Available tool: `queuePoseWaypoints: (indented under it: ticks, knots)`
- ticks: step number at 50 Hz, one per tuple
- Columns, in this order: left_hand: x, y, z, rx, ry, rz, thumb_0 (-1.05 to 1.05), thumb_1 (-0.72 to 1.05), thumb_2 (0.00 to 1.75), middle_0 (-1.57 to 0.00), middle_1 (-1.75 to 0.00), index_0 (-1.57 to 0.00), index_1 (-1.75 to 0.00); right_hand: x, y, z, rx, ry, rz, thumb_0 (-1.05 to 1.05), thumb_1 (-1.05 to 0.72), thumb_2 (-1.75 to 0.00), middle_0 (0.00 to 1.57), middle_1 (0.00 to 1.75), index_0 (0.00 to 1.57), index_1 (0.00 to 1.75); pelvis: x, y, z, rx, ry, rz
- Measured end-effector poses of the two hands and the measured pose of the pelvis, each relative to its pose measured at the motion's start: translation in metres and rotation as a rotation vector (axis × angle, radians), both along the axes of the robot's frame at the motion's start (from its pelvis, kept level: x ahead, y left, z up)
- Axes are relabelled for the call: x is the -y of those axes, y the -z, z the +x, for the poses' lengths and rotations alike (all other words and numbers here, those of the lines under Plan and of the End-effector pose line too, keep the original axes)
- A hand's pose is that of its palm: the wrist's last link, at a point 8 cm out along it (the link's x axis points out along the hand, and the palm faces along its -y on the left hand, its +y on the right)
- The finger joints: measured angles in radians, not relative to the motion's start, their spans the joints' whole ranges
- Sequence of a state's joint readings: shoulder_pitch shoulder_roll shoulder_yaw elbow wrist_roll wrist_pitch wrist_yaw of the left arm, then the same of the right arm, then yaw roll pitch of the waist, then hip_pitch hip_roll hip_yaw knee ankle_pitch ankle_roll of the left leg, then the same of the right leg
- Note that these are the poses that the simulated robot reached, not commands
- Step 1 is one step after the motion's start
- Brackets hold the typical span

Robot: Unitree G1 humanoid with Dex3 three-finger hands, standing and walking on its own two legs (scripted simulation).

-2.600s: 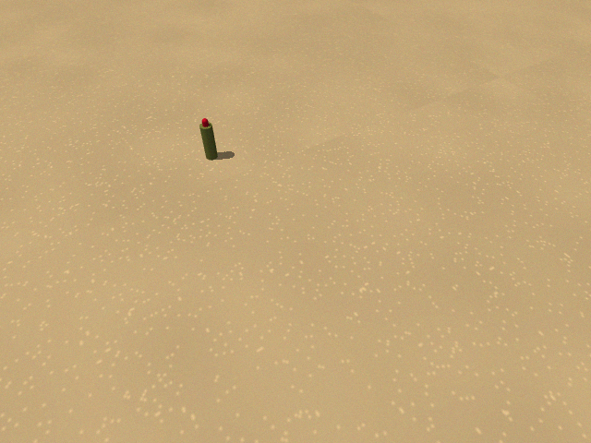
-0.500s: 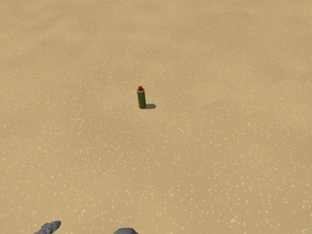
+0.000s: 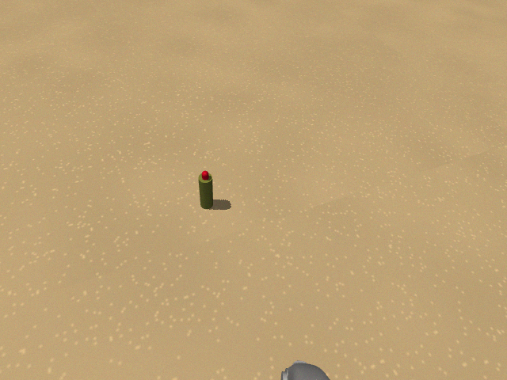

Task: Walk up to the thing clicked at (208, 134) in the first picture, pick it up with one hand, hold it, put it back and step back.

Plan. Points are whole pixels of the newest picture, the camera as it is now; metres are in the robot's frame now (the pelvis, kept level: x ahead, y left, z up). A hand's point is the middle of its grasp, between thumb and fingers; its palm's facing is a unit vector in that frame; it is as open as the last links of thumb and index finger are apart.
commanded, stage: walk up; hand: left
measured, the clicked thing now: (205, 189) +0.99 +0.18 -0.65
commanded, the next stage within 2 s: none
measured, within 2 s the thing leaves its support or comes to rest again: neither
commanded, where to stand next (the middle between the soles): +0.65 -0.03 m, yaw +1 degrees
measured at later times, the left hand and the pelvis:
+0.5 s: hand (122, 311) +0.26 +0.24 -0.13, palm faces -0.01 -0.93 -0.37, open 7.4 cm; pelvis +0.20 -0.04 +0.00, yaw +1 degrees
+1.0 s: hand (146, 219) +0.46 +0.24 -0.14, palm faces -0.08 -0.92 -0.38, open 7.4 cm; pelvis +0.39 -0.04 -0.01, yaw +0 degrees
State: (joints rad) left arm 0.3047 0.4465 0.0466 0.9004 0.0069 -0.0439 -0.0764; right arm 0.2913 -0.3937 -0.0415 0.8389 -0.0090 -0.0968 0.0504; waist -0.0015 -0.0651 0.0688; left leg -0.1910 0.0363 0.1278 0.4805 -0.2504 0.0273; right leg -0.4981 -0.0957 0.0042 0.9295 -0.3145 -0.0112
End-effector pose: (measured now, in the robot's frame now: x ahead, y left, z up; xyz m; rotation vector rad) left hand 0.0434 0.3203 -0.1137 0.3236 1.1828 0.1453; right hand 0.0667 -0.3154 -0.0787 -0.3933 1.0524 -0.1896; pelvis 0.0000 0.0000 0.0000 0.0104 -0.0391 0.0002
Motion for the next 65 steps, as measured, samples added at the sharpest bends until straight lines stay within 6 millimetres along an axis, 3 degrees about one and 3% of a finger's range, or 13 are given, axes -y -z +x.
queuePoseWaypoints:
  ticks: [7, 12, 17, 21, 26, 30, 34, 40, 49, 52, 55, 60, 65]
  knots:
    - [0.019, -0.017, 0.104, 0.069, 0.053, 0.039, 0.0, 0.91, 0.9, -0.2, -0.3, -0.2, -0.3, 0.03, 0.025, 0.021, -0.092, 0.062, 0.028, 0.01, -0.9, -0.9, 0.21, 0.3, 0.2, 0.3, 0.02, 0.006, 0.066, -0.002, 0.0, 0.015]
    - [0.04, -0.022, 0.167, 0.171, 0.051, 0.083, 0.0, 0.91, 0.9, -0.2, -0.3, -0.2, -0.3, 0.053, 0.052, 0.062, -0.139, 0.075, 0.038, 0.01, -0.9, -0.9, 0.2, 0.3, 0.2, 0.3, 0.042, 0.02, 0.112, 0.011, -0.009, -0.002]
    - [0.054, -0.034, 0.189, 0.176, 0.023, 0.072, 0.0, 0.91, 0.9, -0.21, -0.3, -0.2, -0.3, 0.051, 0.046, 0.123, -0.106, 0.038, 0.067, 0.01, -0.91, -0.9, 0.2, 0.3, 0.2, 0.3, 0.046, 0.007, 0.146, 0.015, -0.008, -0.003]
    - [0.053, -0.032, 0.197, 0.131, 0.007, 0.063, 0.0, 0.91, 0.9, -0.21, -0.3, -0.2, -0.3, 0.047, 0.034, 0.169, -0.072, 0.002, 0.071, 0.01, -0.91, -0.9, 0.2, 0.3, 0.2, 0.3, 0.046, 0.002, 0.173, 0.007, -0.01, -0.015]
    - [0.037, -0.016, 0.208, 0.079, -0.025, 0.042, 0.0, 0.9, 0.9, -0.21, -0.3, -0.2, -0.3, 0.038, 0.023, 0.221, -0.064, -0.032, 0.04, 0.01, -0.9, -0.9, 0.2, 0.3, 0.2, 0.3, 0.036, 0.005, 0.211, 0.003, -0.018, -0.035]
    - [0.016, 0.008, 0.226, 0.03, -0.04, 0.029, 0.0, 0.9, 0.9, -0.21, -0.3, -0.2, -0.3, 0.028, 0.02, 0.262, -0.029, -0.038, -0.008, 0.01, -0.9, -0.9, 0.2, 0.3, 0.2, 0.3, 0.02, 0.017, 0.248, 0.006, -0.023, -0.026]
    - [0.01, 0.017, 0.257, -0.023, -0.033, 0.023, 0.01, 0.91, 0.9, -0.21, -0.3, -0.2, -0.3, 0.02, 0.011, 0.284, 0.012, -0.005, -0.023, 0.01, -0.9, -0.9, 0.2, 0.3, 0.2, 0.3, 0.011, 0.016, 0.274, 0.009, -0.014, -0.018]
    - [0.012, 0.007, 0.313, -0.009, 0.003, 0.005, 0.01, 0.91, 0.9, -0.2, -0.3, -0.2, -0.3, 0.018, 0.001, 0.294, -0.039, 0.029, -0.024, 0.01, -0.9, -0.9, 0.2, 0.3, 0.2, 0.3, 0.012, 0.003, 0.313, 0.007, -0.002, -0.005]
    - [0.033, -0.015, 0.405, 0.035, 0.037, 0.049, 0.01, 0.91, 0.9, -0.2, -0.3, -0.2, -0.3, 0.046, 0.025, 0.323, -0.123, 0.077, 0.022, 0.01, -0.9, -0.9, 0.21, 0.3, 0.2, 0.3, 0.035, 0.006, 0.38, 0.003, 0.0, 0.009]
    - [0.043, -0.015, 0.436, 0.095, 0.031, 0.088, 0.0, 0.91, 0.9, -0.2, -0.3, -0.2, -0.3, 0.06, 0.045, 0.346, -0.143, 0.072, 0.034, 0.01, -0.9, -0.9, 0.21, 0.3, 0.2, 0.3, 0.05, 0.018, 0.403, 0.01, -0.009, -0.006]
    - [0.054, -0.021, 0.453, 0.138, 0.01, 0.092, 0.0, 0.91, 0.9, -0.2, -0.3, -0.2, -0.3, 0.063, 0.053, 0.377, -0.156, 0.052, 0.045, 0.01, -0.9, -0.9, 0.2, 0.3, 0.2, 0.3, 0.056, 0.017, 0.42, 0.018, -0.017, -0.007]
    - [0.061, -0.031, 0.463, 0.12, -0.014, 0.085, 0.0, 0.91, 0.9, -0.21, -0.3, -0.2, -0.3, 0.059, 0.045, 0.435, -0.107, 0.002, 0.07, 0.01, -0.91, -0.9, 0.2, 0.3, 0.2, 0.3, 0.057, 0.006, 0.446, 0.014, -0.023, -0.012]
    - [0.051, -0.025, 0.467, 0.073, -0.04, 0.074, 0.0, 0.9, 0.9, -0.21, -0.3, -0.2, -0.3, 0.051, 0.033, 0.485, -0.084, -0.036, 0.059, 0.01, -0.91, -0.9, 0.2, 0.3, 0.2, 0.3, 0.05, 0.004, 0.475, 0.007, -0.028, -0.023]
